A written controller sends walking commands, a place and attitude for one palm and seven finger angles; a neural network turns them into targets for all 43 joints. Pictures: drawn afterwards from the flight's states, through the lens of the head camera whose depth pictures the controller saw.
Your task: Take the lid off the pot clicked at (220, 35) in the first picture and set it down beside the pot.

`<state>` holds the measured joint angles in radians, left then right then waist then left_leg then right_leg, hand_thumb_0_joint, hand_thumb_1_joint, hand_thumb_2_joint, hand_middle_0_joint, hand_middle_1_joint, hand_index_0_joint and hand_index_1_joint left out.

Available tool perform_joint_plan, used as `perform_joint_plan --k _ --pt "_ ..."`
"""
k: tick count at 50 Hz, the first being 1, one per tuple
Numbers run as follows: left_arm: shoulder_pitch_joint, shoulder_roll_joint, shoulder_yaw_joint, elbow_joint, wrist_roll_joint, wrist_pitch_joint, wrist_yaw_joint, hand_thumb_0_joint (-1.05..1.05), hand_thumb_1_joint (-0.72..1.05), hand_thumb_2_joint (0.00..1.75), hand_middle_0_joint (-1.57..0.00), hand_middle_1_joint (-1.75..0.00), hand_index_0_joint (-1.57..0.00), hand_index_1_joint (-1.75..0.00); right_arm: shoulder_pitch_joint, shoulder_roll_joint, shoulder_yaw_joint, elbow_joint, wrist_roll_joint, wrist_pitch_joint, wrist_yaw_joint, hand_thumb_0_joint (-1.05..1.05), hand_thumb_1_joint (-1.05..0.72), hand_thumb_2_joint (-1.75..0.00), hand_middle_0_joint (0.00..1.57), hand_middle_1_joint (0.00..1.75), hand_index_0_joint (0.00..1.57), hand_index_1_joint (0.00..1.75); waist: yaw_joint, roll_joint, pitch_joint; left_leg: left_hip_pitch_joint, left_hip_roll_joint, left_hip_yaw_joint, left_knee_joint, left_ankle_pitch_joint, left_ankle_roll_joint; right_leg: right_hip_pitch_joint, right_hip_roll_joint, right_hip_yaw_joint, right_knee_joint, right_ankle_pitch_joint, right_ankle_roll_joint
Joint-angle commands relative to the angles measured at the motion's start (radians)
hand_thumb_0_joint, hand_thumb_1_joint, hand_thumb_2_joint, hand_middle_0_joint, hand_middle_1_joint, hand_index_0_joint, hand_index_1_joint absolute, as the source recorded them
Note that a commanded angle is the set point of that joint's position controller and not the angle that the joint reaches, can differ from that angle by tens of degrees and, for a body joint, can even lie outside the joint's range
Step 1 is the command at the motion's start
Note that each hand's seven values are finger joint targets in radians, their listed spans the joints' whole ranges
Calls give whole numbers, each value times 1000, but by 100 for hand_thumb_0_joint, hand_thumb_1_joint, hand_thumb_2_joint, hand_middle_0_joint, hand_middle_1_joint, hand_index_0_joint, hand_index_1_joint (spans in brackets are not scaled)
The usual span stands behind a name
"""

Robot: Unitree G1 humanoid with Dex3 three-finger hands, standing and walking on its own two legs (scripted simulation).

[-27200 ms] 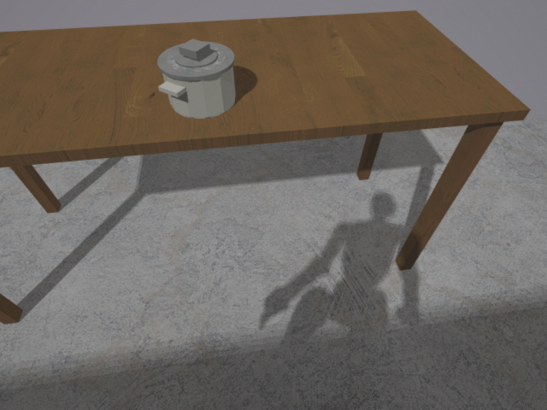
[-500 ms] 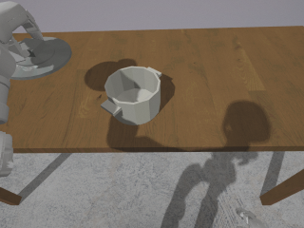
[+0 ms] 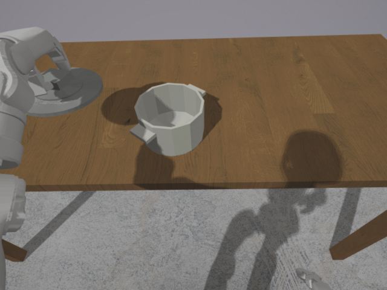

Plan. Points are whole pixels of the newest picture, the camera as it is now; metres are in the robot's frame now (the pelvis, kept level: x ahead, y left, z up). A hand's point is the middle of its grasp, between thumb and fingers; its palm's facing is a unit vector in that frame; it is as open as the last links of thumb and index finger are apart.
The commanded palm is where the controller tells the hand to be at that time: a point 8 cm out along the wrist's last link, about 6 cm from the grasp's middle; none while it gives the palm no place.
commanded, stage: lower the lid onto the table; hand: left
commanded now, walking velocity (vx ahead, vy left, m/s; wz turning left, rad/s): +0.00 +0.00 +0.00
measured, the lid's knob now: (55, 78) +0.47 +0.28 +0.20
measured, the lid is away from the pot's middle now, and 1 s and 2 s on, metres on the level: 0.22 0.24 0.22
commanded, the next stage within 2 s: none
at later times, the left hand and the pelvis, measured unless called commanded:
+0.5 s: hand (41, 95) +0.44 +0.29 +0.19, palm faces -0.29 -0.10 -0.95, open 8.2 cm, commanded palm +0.43 +0.29 +0.26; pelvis +0.00 +0.00 +0.00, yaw +0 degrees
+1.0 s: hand (50, 106) +0.44 +0.30 +0.16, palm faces -0.34 -0.09 -0.94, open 8.2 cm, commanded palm +0.43 +0.30 +0.23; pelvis +0.01 +0.02 +0.00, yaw +1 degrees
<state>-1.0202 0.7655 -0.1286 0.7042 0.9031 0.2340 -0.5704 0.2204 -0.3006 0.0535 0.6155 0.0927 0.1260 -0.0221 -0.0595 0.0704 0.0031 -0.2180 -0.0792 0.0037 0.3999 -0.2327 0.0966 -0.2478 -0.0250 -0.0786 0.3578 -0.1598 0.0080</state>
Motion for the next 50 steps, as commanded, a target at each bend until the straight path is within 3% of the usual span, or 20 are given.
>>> perform_joint_plan --k 1,3,5,6,9,13,15,17,19,21,22,25,26,31,34,36,39,43,47,50 --pt "-580 373 168 -259 26 -19 68 0 36 133 -102 -73 -94 -66 -37 -142 -59 -135 -5 -49 -6 0 -90 -90 20 30 20 30 9 49 -452 157 59 -105 -18 468 -22 188 35 42 18 234 -70" --pt "-520 310 132 -218 17 -18 61 0 36 133 -102 -73 -94 -66 -37 -137 -61 -134 -1 -49 -5 0 -90 -90 20 30 20 30 1 44 -412 174 62 -110 -12 490 -21 146 38 32 13 223 -69" --pt "-447 331 150 -157 4 -22 66 0 36 133 -102 -73 -94 -66 -13 -158 -68 -125 -2 -46 -2 0 -90 -90 20 30 20 30 -3 30 -366 140 63 -103 -12 441 -24 133 37 30 -1 202 -70" --pt "-479 367 169 -179 23 -28 67 0 36 133 -102 -73 -94 -66 -14 -151 -62 -126 -1 -40 -3 0 -90 -90 20 30 20 30 3 0 -372 124 65 -101 -26 406 -24 152 41 32 5 195 -67" --pt "-542 287 102 -212 8 -32 63 0 36 133 -102 -73 -94 -66 -31 -145 -65 -129 3 -39 -7 0 -90 -90 20 30 20 30 -14 36 -359 138 59 -102 -32 368 -18 126 40 29 -3 176 -69" --pt "-549 399 199 -274 19 -52 83 0 36 133 -102 -73 -94 -66 -16 -148 -69 -128 -7 -54 -14 0 -90 -90 20 30 20 30 -2 74 -465 195 57 -114 -11 463 -18 168 43 41 8 221 -73" --pt "-503 352 164 -221 -3 -58 85 0 36 133 -102 -73 -94 -66 1 -158 -73 -118 -6 -54 -12 0 -90 -90 20 30 20 30 -19 83 -418 185 59 -119 -5 466 -29 137 42 34 -2 211 -73" --pt "-487 312 137 -108 10 -55 76 0 36 133 -102 -73 -94 -66 3 -154 -72 -99 -2 -47 -14 0 -90 -90 20 30 20 30 -24 13 -327 132 60 -110 -22 360 -21 103 47 25 -12 170 -68" --pt "-492 351 160 -138 8 -62 78 0 36 133 -102 -73 -94 -66 -6 -157 -71 -108 -1 -44 -12 0 -90 -90 20 30 20 30 -9 9 -352 112 52 -100 -31 330 -19 141 44 31 -6 179 -70" --pt "-522 344 150 -181 12 -74 85 0 36 133 -102 -73 -94 -66 3 -154 -74 -110 -7 -47 -10 0 -90 -90 20 30 20 30 -12 34 -399 143 56 -110 -23 383 -25 145 42 35 -1 195 -70" --pt "-527 287 106 -156 8 -74 82 0 36 133 -102 -73 -94 -66 -6 -150 -73 -108 -6 -46 -12 0 -90 -90 20 30 20 30 -26 56 -378 156 56 -111 -16 400 -22 115 44 30 -3 196 -71" --pt "-516 297 116 -193 -6 -81 92 0 36 133 -102 -73 -94 -66 10 -160 -80 -109 -11 -51 -9 0 -90 -90 20 30 20 30 -31 94 -413 212 62 -126 1 487 -37 95 45 29 -6 210 -73" --pt "-561 344 157 -262 7 -88 96 0 36 133 -102 -73 -94 -66 13 -153 -79 -108 -14 -53 -7 0 -90 -90 20 30 20 30 -19 101 -454 231 63 -134 -5 506 -41 118 50 31 -3 219 -72" --pt "-472 348 173 -114 8 -95 92 0 36 133 -102 -73 -94 -66 29 -160 -77 -91 -12 -45 -8 0 -90 -90 20 30 20 30 -19 -23 -388 136 56 -109 -10 424 -26 151 48 33 -5 238 -65" --pt "-513 285 113 -114 0 -100 89 0 36 133 -102 -73 -94 -66 17 -156 -78 -92 -8 -42 -8 0 -90 -90 20 30 20 30 -29 24 -374 151 54 -112 -13 433 -26 122 46 28 -3 234 -67" --pt "-526 350 172 -241 5 -114 103 0 36 133 -102 -73 -94 -66 20 -157 -85 -111 -20 -51 -2 0 -90 -90 20 30 20 30 -15 94 -477 229 59 -133 8 562 -39 136 49 35 7 262 -71" --pt "-448 369 201 -177 5 -120 104 0 36 133 -102 -73 -94 -66 25 -157 -79 -106 -16 -48 -2 0 -90 -90 20 30 20 30 -16 73 -450 225 62 -136 18 607 -42 131 52 33 9 276 -67" --pt "-426 309 160 -130 -6 -120 100 0 36 133 -102 -73 -94 -66 33 -157 -84 -99 -13 -40 2 0 -90 -90 20 30 20 30 -22 33 -387 180 61 -130 8 539 -39 112 52 26 0 258 -65" --pt "-452 280 148 -287 -15 -131 105 0 36 133 -102 -73 -94 -66 18 -152 -92 -116 -22 -49 11 0 -90 -90 20 30 20 30 -24 132 -470 308 74 -173 30 697 -64 64 58 27 6 245 -67" --pt "-339 285 171 -200 -30 -129 107 0 36 133 -102 -73 -94 -66 39 -163 -94 -104 -25 -47 14 0 -90 -90 20 30 20 30 -24 61 -417 260 73 -167 35 667 -65 65 58 25 -1 242 -67"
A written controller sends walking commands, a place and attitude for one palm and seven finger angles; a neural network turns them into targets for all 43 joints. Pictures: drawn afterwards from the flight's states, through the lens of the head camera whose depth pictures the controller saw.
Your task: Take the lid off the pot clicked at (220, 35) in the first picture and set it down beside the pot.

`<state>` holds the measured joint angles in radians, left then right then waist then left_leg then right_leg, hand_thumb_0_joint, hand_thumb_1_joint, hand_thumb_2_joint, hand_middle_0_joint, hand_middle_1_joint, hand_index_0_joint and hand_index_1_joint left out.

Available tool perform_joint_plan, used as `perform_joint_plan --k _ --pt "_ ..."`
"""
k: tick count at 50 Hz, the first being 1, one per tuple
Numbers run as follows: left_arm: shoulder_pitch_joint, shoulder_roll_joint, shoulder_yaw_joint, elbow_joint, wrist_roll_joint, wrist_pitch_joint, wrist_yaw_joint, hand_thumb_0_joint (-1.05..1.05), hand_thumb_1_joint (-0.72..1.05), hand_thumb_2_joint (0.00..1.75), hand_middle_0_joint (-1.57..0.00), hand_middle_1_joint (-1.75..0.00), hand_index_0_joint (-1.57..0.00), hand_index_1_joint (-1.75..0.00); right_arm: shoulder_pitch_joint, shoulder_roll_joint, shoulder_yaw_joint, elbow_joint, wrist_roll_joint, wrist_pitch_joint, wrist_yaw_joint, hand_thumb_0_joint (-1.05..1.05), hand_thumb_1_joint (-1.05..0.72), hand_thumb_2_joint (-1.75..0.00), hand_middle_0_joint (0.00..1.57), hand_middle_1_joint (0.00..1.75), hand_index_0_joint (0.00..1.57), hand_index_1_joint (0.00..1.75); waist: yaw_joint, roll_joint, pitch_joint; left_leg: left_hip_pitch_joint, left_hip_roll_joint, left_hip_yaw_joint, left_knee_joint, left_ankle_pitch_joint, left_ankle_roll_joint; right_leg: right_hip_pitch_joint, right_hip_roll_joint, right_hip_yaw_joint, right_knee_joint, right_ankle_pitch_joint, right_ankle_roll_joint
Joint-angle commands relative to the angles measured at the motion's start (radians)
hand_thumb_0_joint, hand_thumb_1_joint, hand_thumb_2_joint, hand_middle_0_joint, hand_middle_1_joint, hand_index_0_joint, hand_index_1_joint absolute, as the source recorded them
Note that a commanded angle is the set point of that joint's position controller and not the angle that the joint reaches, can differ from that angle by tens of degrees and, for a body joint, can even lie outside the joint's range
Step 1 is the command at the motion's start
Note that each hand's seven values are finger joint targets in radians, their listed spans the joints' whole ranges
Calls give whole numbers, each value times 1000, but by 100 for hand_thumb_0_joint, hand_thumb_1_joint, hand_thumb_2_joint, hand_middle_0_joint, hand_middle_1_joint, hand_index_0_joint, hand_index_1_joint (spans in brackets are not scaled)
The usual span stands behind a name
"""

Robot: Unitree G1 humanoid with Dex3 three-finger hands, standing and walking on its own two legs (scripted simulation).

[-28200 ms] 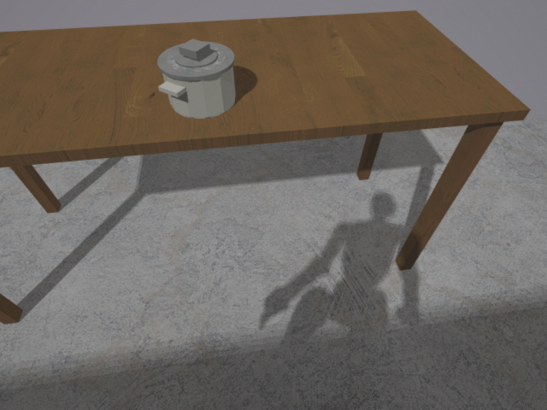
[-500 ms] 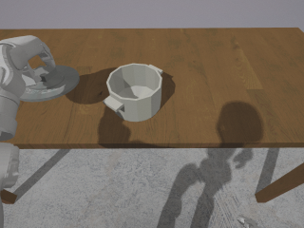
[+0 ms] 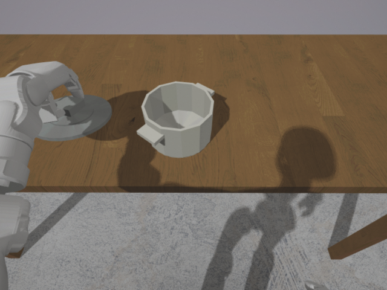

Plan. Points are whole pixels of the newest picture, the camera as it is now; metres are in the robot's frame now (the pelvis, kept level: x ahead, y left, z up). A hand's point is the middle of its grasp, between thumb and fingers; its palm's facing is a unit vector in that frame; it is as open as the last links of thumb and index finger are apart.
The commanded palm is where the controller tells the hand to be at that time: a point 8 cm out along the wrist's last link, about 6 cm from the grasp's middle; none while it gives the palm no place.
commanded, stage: lower the lid onto the table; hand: left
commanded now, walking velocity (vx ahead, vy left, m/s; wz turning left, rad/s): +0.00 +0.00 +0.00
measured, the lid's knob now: (68, 105) +0.47 +0.27 +0.13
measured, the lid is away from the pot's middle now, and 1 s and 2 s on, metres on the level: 0.24 0.22 0.23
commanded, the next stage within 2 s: open the fingers wide in 1.04 s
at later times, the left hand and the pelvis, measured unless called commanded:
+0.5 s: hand (64, 116) +0.44 +0.27 +0.12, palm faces -0.42 -0.12 -0.90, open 8.2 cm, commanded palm +0.45 +0.27 +0.19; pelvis +0.00 +0.00 +0.00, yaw +0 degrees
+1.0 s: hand (72, 121) +0.45 +0.26 +0.10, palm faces -0.46 -0.14 -0.87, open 8.3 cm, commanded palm +0.46 +0.26 +0.16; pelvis +0.00 -0.01 -0.01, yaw -1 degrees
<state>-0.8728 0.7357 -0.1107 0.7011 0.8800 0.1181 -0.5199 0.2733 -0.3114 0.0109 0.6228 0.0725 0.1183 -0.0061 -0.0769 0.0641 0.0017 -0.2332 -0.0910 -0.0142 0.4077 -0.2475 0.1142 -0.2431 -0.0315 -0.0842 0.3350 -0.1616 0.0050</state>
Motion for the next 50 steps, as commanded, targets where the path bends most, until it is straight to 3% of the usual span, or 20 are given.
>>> perform_joint_plan --k 1,4,9,11,12,15,17,19,20,22,25,27,28,31,34,38,41,45,47,50 --pt "-498 332 167 -178 2 -12 56 0 36 133 -102 -73 -94 -66 -14 -149 -46 -106 0 -31 -2 0 -90 -90 20 30 20 30 -3 22 -405 236 81 -138 14 610 -71 83 66 33 23 241 -58" --pt "-557 272 107 -131 1 -4 56 0 36 133 -102 -73 -94 -66 -15 -149 -47 -96 7 -28 -5 0 -90 -90 20 30 20 30 -14 -1 -349 191 72 -127 -5 509 -64 67 65 28 22 226 -61" --pt "-629 292 112 -179 18 -20 71 0 36 133 -102 -73 -94 -66 -9 -146 -47 -95 -2 -37 -9 0 -90 -90 20 30 20 30 -17 70 -440 269 75 -147 17 606 -84 56 70 33 34 238 -64" --pt "-616 297 119 -122 23 -23 78 0 36 133 -102 -73 -94 -66 3 -147 -48 -85 -6 -35 -11 0 -90 -90 20 30 20 30 -22 72 -420 237 72 -138 19 557 -84 50 69 34 33 224 -65" --pt "-603 250 81 -48 24 -22 75 0 36 133 -102 -73 -94 -66 7 -143 -43 -81 -3 -36 -14 0 -90 -90 20 30 20 30 -26 50 -376 205 68 -136 14 510 -79 35 69 27 33 206 -65" --pt "-636 311 120 -114 23 -37 86 0 36 133 -102 -73 -94 -66 5 -155 -49 -89 -7 -39 -14 0 -90 -90 20 30 20 30 -16 71 -441 223 69 -135 22 544 -85 64 62 35 42 231 -70" --pt "-650 260 87 -114 33 -46 87 0 36 133 -102 -73 -94 -66 6 -142 -49 -88 -9 -40 -15 0 -90 -90 20 30 20 30 -24 102 -460 261 72 -148 32 597 -90 37 69 35 47 233 -66" --pt "-606 234 78 -73 25 -46 83 0 36 133 -102 -73 -94 -66 19 -142 -52 -82 -8 -41 -13 0 -90 -90 20 30 20 30 -26 88 -430 264 77 -152 35 624 -94 12 72 31 41 227 -63" --pt "-571 289 124 -66 19 -52 88 0 36 133 -102 -73 -94 -66 28 -154 -55 -83 -12 -40 -13 0 -90 -90 20 30 20 30 -20 63 -437 244 77 -143 40 615 -92 34 68 35 40 236 -66" --pt "-547 303 137 6 23 -59 86 0 36 133 -102 -73 -94 -66 32 -150 -48 -78 -5 -32 -16 0 -90 -90 20 30 20 30 -20 -6 -409 177 66 -119 32 534 -69 76 68 38 47 257 -60" --pt "-630 180 21 -23 12 -62 81 0 36 133 -102 -73 -94 -66 29 -150 -57 -70 -6 -24 -16 0 -90 -90 20 30 20 30 -45 44 -370 204 79 -138 26 534 -82 -10 64 28 40 213 -61" --pt "-682 212 50 -114 20 -69 91 0 36 133 -102 -73 -94 -66 34 -149 -62 -69 -9 -29 -14 0 -90 -90 20 30 20 30 -39 119 -430 290 84 -156 37 610 -94 -33 75 32 42 203 -62" --pt "-643 284 116 -120 27 -77 101 0 36 133 -102 -73 -94 -66 42 -151 -60 -73 -13 -33 -15 0 -90 -90 20 30 20 30 -26 121 -470 306 83 -164 45 657 -100 -12 79 34 50 214 -65" --pt "-580 327 156 -48 26 -99 106 0 36 133 -102 -73 -94 -66 53 -150 -54 -69 -15 -29 -20 0 -90 -90 20 30 20 30 -25 57 -472 237 70 -140 50 601 -85 48 75 41 51 248 -61" --pt "-571 270 101 83 29 -95 108 0 36 133 -102 -73 -94 -66 65 -153 -53 -49 -1 -21 -21 0 -90 -90 20 30 20 30 -31 11 -372 148 64 -114 28 477 -68 35 73 34 50 236 -59" --pt "-565 246 86 87 47 -104 116 0 36 133 -102 -73 -94 -66 71 -151 -57 -49 -5 -21 -17 0 -90 -90 20 30 20 30 -33 72 -395 202 72 -134 57 599 -87 -20 80 31 66 237 -62" --pt "-512 244 93 98 36 -117 112 0 36 133 -102 -73 -94 -66 73 -152 -59 -57 -10 -11 -12 0 -90 -90 20 30 20 30 -30 46 -417 179 70 -122 64 565 -79 -2 75 36 69 240 -59" --pt "-499 203 50 191 26 -121 108 0 36 133 -102 -73 -94 -66 84 -158 -60 -46 -3 6 -18 0 -90 -90 20 30 20 30 -49 -4 -346 119 69 -101 68 493 -63 -42 72 30 70 220 -57" --pt "-521 230 64 237 38 -124 110 0 36 133 -102 -73 -94 -66 90 -156 -55 -40 2 14 -21 0 -90 -90 20 30 20 30 -45 -35 -338 81 63 -88 65 423 -49 -29 76 31 78 208 -55" --pt "-567 243 53 205 42 -141 116 0 36 133 -102 -73 -94 -66 81 -160 -55 -42 1 23 -26 0 -90 -90 20 30 20 30 -46 12 -363 84 65 -84 71 429 -52 -37 69 34 90 211 -60"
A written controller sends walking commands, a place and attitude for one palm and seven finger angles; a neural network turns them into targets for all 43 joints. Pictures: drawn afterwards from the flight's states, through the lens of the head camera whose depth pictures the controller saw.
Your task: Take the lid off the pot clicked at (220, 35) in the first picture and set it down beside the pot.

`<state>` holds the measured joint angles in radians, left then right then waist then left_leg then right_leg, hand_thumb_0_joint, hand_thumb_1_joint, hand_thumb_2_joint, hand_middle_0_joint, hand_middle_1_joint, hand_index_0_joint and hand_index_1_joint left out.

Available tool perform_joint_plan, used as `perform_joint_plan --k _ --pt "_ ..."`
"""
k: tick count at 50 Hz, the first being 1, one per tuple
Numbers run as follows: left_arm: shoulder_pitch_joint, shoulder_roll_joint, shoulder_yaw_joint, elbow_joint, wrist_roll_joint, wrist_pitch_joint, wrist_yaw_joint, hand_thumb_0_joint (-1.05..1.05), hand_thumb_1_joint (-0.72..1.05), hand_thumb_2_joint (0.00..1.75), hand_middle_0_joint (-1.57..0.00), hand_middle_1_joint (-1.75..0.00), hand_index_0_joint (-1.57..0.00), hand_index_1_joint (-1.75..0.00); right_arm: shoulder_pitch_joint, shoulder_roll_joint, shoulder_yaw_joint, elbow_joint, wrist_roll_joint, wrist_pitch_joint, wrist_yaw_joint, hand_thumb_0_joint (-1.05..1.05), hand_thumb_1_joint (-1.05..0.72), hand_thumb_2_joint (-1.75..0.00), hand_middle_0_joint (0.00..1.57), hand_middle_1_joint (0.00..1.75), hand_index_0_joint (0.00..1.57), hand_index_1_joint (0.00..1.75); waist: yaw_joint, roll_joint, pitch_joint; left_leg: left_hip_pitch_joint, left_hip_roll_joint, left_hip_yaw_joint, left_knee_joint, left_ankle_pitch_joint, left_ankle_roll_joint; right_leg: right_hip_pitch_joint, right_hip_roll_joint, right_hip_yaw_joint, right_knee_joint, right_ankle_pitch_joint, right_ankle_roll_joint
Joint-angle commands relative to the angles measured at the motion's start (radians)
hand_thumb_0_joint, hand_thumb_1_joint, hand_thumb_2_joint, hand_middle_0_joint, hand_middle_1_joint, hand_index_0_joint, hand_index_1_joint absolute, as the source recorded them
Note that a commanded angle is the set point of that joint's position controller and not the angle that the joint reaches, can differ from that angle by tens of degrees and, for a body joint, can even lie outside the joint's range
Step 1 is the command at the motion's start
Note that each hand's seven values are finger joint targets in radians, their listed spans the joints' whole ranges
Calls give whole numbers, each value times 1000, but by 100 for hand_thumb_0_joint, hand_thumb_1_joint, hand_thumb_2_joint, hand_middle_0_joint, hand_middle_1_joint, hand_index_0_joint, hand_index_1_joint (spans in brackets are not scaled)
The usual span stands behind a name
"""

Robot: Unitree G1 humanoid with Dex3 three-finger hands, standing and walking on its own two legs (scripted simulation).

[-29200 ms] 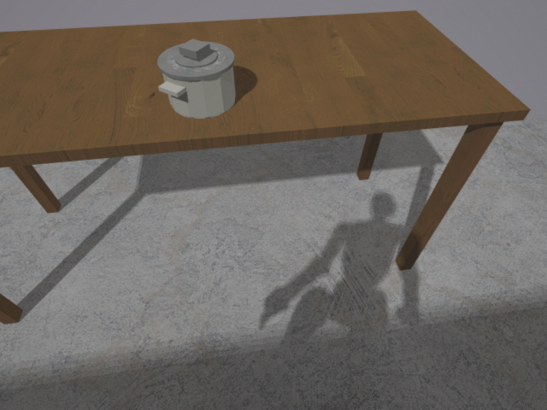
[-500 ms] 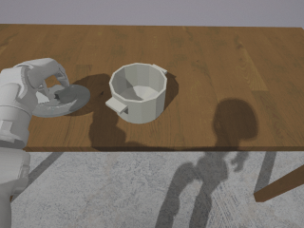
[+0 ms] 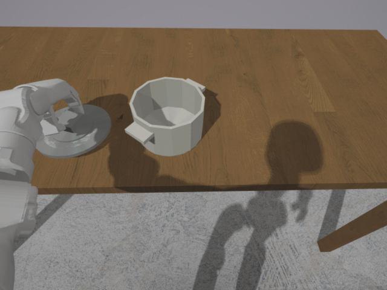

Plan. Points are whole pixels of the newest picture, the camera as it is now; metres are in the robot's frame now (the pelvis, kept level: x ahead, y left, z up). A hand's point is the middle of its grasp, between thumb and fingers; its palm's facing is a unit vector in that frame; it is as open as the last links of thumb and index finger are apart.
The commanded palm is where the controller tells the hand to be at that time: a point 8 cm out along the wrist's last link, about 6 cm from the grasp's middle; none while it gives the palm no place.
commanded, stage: lower the lid onto the table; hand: left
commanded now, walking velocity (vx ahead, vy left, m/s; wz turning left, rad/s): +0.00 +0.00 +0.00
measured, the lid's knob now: (69, 121) +0.47 +0.27 +0.07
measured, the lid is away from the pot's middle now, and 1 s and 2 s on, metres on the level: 0.22 0.23 0.23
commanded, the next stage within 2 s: open the fingers wide in 0.04 s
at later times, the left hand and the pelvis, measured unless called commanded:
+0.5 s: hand (54, 119) +0.45 +0.28 +0.10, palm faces -0.39 -0.07 -0.92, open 7.8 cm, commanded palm +0.46 +0.28 +0.16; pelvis -0.01 -0.01 +0.00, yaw -1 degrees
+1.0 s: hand (53, 111) +0.46 +0.28 +0.11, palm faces -0.37 -0.07 -0.93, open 9.7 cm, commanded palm +0.46 +0.28 +0.16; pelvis +0.00 +0.00 -0.01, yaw -2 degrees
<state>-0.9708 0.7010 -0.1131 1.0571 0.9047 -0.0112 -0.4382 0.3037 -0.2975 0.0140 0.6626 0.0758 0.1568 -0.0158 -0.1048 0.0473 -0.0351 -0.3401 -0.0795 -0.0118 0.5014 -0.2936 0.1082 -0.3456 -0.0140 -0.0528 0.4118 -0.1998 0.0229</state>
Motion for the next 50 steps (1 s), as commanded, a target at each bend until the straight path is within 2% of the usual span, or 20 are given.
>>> perform_joint_plan --k 1,4,7,8,12,15,20,22,24,26,28,31,35,36,38,42,44,46,47,50 --pt "-515 274 55 -209 24 -19 38 0 36 133 -102 -73 -94 -66 53 -167 -61 -86 -6 -13 -17 0 -90 -90 20 30 20 30 -19 57 -374 233 53 -99 -15 508 -48 62 57 5 16 254 -75" --pt "-444 294 86 -178 30 -38 48 0 36 133 -102 -73 -94 -66 53 -161 -57 -91 -5 -14 -19 0 -90 -90 20 30 20 30 -15 91 -391 269 55 -108 7 577 -58 38 63 5 28 251 -76" --pt "-370 257 67 -80 7 -41 40 0 36 133 -102 -73 -94 -66 64 -161 -55 -85 -2 -7 -19 0 -90 -90 20 30 20 30 -18 0 -334 171 49 -79 3 465 -36 56 58 5 27 244 -70" --pt "-392 298 108 -275 11 -109 59 0 35 132 -100 -73 -92 -66 55 -163 -56 -97 -13 13 -32 0 -90 -90 20 30 20 30 -3 -63 -351 156 71 -70 6 470 -24 48 58 6 20 229 -71" --pt "-375 257 84 -218 25 -148 94 0 32 125 -93 -74 -86 -68 40 -154 -57 -95 -11 37 -41 0 -90 -90 20 30 20 30 -8 60 -310 174 75 -85 8 452 -41 -35 58 1 33 158 -83" --pt "-337 399 186 -156 23 -139 112 0 29 120 -88 -75 -82 -69 50 -166 -49 -93 -5 45 -43 0 -90 -90 20 30 20 30 6 42 -312 110 63 -63 5 398 -34 6 54 10 39 165 -88" --pt "-413 316 104 -202 42 -119 116 0 23 114 -81 -75 -76 -70 49 -159 -55 -88 -3 43 -42 0 -90 -90 20 30 20 30 -8 70 -360 160 66 -72 11 427 -36 -16 55 12 33 172 -85" --pt "-356 401 178 -178 50 -123 120 0 21 111 -78 -75 -73 -70 51 -156 -50 -97 -3 46 -45 0 -90 -90 20 30 20 30 7 38 -404 134 57 -58 19 443 -29 53 57 19 43 213 -83" --pt "-335 349 131 -126 32 -115 106 0 18 109 -75 -74 -71 -70 46 -155 -44 -97 1 49 -50 0 -90 -90 20 30 20 30 -6 -9 -360 81 56 -44 11 382 -23 56 53 18 40 213 -77" --pt "-386 335 112 -157 24 -111 96 0 16 107 -73 -74 -68 -70 47 -160 -50 -94 -1 54 -48 0 -90 -90 20 30 20 30 -12 -1 -355 90 59 -47 7 364 -20 39 52 16 34 196 -75" --pt "-369 335 106 -121 32 -107 94 0 13 105 -70 -73 -66 -70 46 -160 -45 -94 5 53 -49 0 -90 -90 20 30 20 30 -11 14 -316 77 57 -47 6 334 -22 14 55 12 36 166 -78" --pt "-364 381 146 -150 37 -118 95 0 9 101 -66 -73 -63 -70 48 -159 -46 -102 0 56 -50 0 -90 -90 20 30 20 30 0 15 -361 89 56 -46 19 380 -21 40 55 17 45 196 -79" --pt "-334 341 124 -175 30 -127 89 0 5 97 -60 -72 -58 -70 41 -155 -50 -111 2 62 -44 0 -90 -90 20 30 20 30 -3 56 -363 131 65 -56 30 481 -31 11 55 13 47 219 -80" --pt "-324 375 158 -187 31 -128 92 0 3 96 -59 -72 -57 -70 43 -154 -49 -113 -1 68 -42 0 -90 -90 20 30 20 30 8 40 -377 135 67 -62 29 489 -31 26 58 12 49 220 -78" --pt "-290 347 132 -117 26 -118 87 0 1 94 -56 -71 -54 -69 44 -156 -44 -110 4 67 -43 0 -90 -90 20 30 20 30 -2 -8 -327 85 64 -47 24 417 -27 17 58 11 45 201 -75" --pt "-342 320 99 -141 33 -107 86 0 -5 90 -51 -69 -50 -68 43 -157 -46 -108 8 72 -39 0 -90 -90 20 30 20 30 -9 40 -317 107 68 -58 20 426 -33 -23 60 5 50 177 -79" --pt "-304 341 115 -101 39 -104 86 0 -8 89 -49 -68 -48 -67 49 -159 -42 -111 9 67 -39 0 -90 -90 20 30 20 30 -3 10 -309 82 64 -51 24 403 -33 -15 63 6 54 171 -79" --pt "-322 377 145 -159 41 -110 88 0 -10 87 -47 -66 -47 -66 45 -157 -45 -121 5 73 -36 0 -90 -90 20 30 20 30 10 26 -368 107 65 -56 28 460 -35 17 59 10 61 201 -79" --pt "-316 331 113 -168 39 -109 86 0 -12 87 -46 -65 -46 -65 43 -151 -46 -128 4 72 -35 0 -90 -90 20 30 20 30 5 51 -385 129 66 -60 31 498 -40 11 59 9 64 208 -78" --pt "-282 300 109 -186 28 -114 83 0 -12 88 -46 -64 -46 -64 42 -151 -53 -129 3 72 -26 0 -90 -90 20 30 20 30 4 55 -379 179 80 -79 47 601 -53 -35 62 3 64 217 -77"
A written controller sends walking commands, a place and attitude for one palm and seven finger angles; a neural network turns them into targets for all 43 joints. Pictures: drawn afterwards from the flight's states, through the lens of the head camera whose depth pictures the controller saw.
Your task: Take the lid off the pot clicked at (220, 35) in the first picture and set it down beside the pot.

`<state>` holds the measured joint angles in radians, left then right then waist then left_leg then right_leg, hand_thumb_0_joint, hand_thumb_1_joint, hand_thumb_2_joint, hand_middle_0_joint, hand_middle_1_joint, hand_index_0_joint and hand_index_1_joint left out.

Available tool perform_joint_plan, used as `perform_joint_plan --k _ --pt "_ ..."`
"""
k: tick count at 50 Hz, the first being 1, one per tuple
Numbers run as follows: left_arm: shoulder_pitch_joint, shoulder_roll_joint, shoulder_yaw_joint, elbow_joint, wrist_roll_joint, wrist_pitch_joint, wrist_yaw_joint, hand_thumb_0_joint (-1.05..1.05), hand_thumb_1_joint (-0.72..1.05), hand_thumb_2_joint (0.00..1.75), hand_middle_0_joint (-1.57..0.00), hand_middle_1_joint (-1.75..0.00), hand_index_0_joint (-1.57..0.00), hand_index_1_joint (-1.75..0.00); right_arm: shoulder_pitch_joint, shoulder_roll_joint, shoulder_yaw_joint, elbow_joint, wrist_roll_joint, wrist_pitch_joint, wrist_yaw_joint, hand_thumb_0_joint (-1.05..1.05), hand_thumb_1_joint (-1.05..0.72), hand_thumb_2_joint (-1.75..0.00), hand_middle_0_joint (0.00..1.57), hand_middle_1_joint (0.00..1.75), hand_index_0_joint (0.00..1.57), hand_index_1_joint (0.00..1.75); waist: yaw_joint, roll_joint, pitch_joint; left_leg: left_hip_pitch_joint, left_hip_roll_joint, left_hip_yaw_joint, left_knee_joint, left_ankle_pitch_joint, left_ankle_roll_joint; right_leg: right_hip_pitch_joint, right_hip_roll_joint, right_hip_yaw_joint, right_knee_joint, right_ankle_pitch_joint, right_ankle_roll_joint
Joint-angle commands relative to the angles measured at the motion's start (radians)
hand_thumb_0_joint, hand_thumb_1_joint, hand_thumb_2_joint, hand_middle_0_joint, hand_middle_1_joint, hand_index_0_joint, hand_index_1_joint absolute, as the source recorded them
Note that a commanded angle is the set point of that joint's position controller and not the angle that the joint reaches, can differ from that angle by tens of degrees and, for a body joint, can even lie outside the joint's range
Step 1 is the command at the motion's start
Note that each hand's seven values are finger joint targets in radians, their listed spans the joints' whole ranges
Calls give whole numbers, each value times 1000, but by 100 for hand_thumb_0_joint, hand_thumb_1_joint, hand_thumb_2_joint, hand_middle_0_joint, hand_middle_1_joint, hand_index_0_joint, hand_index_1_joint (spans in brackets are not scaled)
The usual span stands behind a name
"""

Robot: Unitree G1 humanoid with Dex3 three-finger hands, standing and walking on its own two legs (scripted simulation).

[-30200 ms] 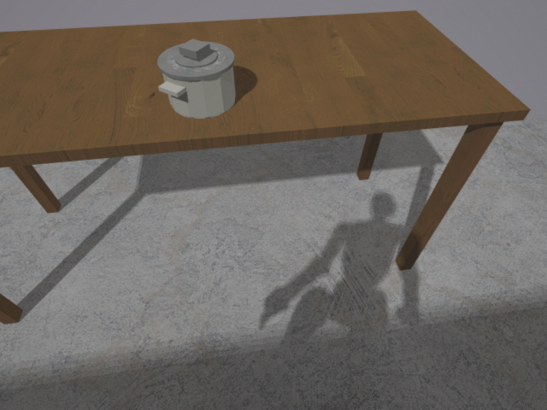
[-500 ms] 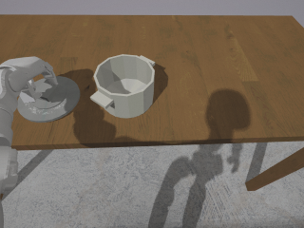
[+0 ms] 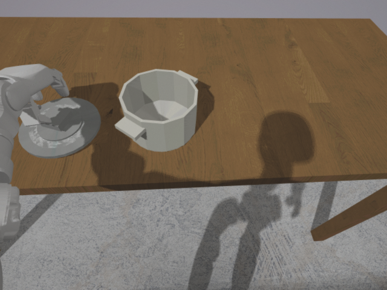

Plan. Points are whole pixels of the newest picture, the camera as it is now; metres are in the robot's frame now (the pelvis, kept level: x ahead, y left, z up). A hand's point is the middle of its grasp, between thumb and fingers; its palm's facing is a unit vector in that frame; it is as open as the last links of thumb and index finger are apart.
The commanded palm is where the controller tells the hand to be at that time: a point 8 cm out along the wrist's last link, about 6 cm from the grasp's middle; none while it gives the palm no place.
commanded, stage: open the fingers wide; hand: left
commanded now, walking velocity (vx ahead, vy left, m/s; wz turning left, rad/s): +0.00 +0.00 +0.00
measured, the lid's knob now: (56, 118) +0.47 +0.28 +0.07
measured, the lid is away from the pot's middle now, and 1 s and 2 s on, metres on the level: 0.23 0.23 0.23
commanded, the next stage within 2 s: raise the empty hand in 0.24 s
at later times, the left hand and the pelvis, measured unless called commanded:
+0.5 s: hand (36, 108) +0.46 +0.30 +0.12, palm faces -0.36 -0.08 -0.93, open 10.5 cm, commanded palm +0.45 +0.30 +0.18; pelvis +0.01 +0.01 +0.00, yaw +0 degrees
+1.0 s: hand (21, 88) +0.46 +0.30 +0.17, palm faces -0.31 -0.07 -0.95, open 11.0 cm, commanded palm +0.44 +0.30 +0.24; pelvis +0.01 +0.01 +0.01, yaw +2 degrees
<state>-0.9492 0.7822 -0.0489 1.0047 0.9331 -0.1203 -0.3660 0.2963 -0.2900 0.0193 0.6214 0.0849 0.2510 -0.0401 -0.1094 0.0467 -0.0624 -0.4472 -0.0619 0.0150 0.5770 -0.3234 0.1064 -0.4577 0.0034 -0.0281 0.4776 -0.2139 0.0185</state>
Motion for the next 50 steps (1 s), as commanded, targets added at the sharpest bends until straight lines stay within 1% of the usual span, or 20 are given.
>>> perform_joint_plan --k 1,4,10,14,19,21,24,26,28,30,34,36,38,40,42,44,46,47,48,50 --pt "-301 235 61 -142 -3 -3 9 0 -13 88 -47 -63 -47 -63 48 -158 -57 -86 -10 -20 2 0 -90 -90 20 30 20 30 13 48 -355 284 63 -107 -28 619 -50 83 46 -20 -4 227 -69" --pt "-306 238 56 -107 -18 11 3 0 -13 90 -48 -61 -48 -61 48 -161 -52 -87 -3 -18 0 0 -90 -90 20 30 20 30 8 -9 -312 224 59 -90 -52 505 -38 104 44 -21 -11 204 -68" --pt "-268 249 71 -140 -13 2 8 0 -14 92 -49 -58 -49 -58 44 -161 -51 -95 -7 -23 7 0 -90 -90 20 30 20 30 18 32 -327 263 63 -100 -34 656 -51 105 44 -20 -5 258 -71" --pt "-277 228 55 -142 -5 16 8 0 -15 93 -50 -56 -50 -56 39 -156 -51 -93 -3 -23 13 0 -90 -90 20 30 20 30 17 31 -299 256 68 -104 -41 615 -56 85 46 -24 -6 223 -69" --pt "-258 266 92 -200 -5 19 14 0 -15 94 -51 -54 -51 -54 30 -152 -50 -109 -8 -34 16 0 -90 -90 20 30 20 30 30 35 -368 279 65 -105 -36 654 -55 136 43 -15 -3 255 -67" --pt "-342 301 107 -265 -6 27 14 0 -15 94 -51 -54 -51 -54 29 -155 -53 -107 -13 -29 16 0 -90 -90 20 30 20 30 24 58 -392 299 66 -118 -41 666 -56 145 42 -14 -10 262 -68" --pt "-371 261 82 -288 -12 49 10 0 -15 94 -51 -54 -51 -54 27 -151 -56 -105 -9 -39 14 0 -90 -90 20 30 20 30 12 71 -376 344 72 -136 -48 699 -60 119 44 -20 -22 254 -66" --pt "-475 332 126 -397 -16 47 9 0 -15 94 -51 -54 -51 -54 29 -155 -61 -106 -15 -40 13 0 -90 -90 20 30 20 30 10 105 -427 396 73 -152 -55 711 -61 137 43 -15 -34 255 -67" --pt "-477 308 114 -438 -22 48 10 0 -15 94 -51 -54 -51 -54 24 -146 -59 -109 -15 -55 8 0 -90 -90 20 30 20 30 8 140 -452 448 68 -158 -51 775 -64 143 45 -13 -42 275 -69" --pt "-497 259 74 -448 -27 52 7 0 -15 94 -51 -54 -51 -54 26 -148 -64 -99 -17 -62 12 0 -90 -90 20 30 20 30 -5 176 -420 493 79 -178 -49 827 -79 88 46 -18 -54 258 -70" --pt "-384 216 38 -187 -31 86 -12 0 -15 94 -51 -54 -51 -54 30 -153 -45 -72 -4 -60 10 0 -90 -90 20 30 20 30 2 20 -262 291 56 -121 -97 519 -56 133 43 -24 -65 198 -72" --pt "-494 224 25 -294 -23 91 -17 0 -15 94 -51 -54 -51 -54 21 -157 -51 -79 -9 -57 12 0 -90 -90 20 30 20 30 4 54 -322 319 51 -120 -103 544 -53 168 37 -18 -67 233 -77" --pt "-609 199 0 -482 -13 87 -19 0 -15 94 -51 -54 -51 -54 5 -146 -61 -98 -13 -71 17 0 -90 -90 20 30 20 30 -5 153 -441 465 58 -162 -79 718 -75 152 45 -16 -60 270 -77" --pt "-570 285 78 -484 -19 81 -19 0 -15 94 -51 -54 -51 -54 18 -157 -62 -96 -21 -78 16 0 -90 -90 20 30 20 30 2 150 -459 511 67 -181 -68 832 -87 152 50 -13 -66 284 -77" --pt "-446 343 148 -340 -25 84 -23 0 -15 94 -51 -54 -51 -54 23 -154 -50 -89 -17 -82 12 0 -90 -90 20 30 20 30 17 57 -424 412 51 -145 -78 746 -63 231 47 -9 -65 306 -73" --pt "-403 290 89 -202 -32 100 -35 0 -15 94 -51 -54 -51 -54 17 -156 -37 -78 -6 -73 8 0 -90 -90 20 30 20 30 19 -28 -306 277 48 -106 -118 566 -49 256 37 -17 -71 292 -69" --pt "-475 216 13 -249 -24 118 -42 0 -15 94 -51 -54 -51 -54 6 -159 -44 -83 -7 -68 18 0 -90 -90 20 30 20 30 13 37 -271 295 54 -113 -130 580 -61 204 34 -25 -79 266 -76" --pt "-526 173 -23 -319 -15 128 -46 0 -15 94 -51 -54 -51 -54 -5 -154 -50 -91 -5 -70 25 0 -90 -90 20 30 20 30 6 74 -300 348 62 -138 -124 630 -75 174 38 -27 -74 252 -76" --pt "-547 178 -12 -389 -14 131 -46 0 -15 94 -51 -54 -51 -54 -8 -153 -56 -99 -8 -77 30 0 -90 -90 20 30 20 30 8 128 -342 415 65 -154 -110 707 -84 157 42 -23 -75 257 -78" --pt "-554 284 71 -465 -10 124 -47 0 -15 94 -51 -54 -51 -54 -5 -163 -59 -110 -17 -86 29 0 -90 -90 20 30 20 30 14 144 -414 470 63 -158 -92 791 -84 192 43 -11 -82 291 -80"
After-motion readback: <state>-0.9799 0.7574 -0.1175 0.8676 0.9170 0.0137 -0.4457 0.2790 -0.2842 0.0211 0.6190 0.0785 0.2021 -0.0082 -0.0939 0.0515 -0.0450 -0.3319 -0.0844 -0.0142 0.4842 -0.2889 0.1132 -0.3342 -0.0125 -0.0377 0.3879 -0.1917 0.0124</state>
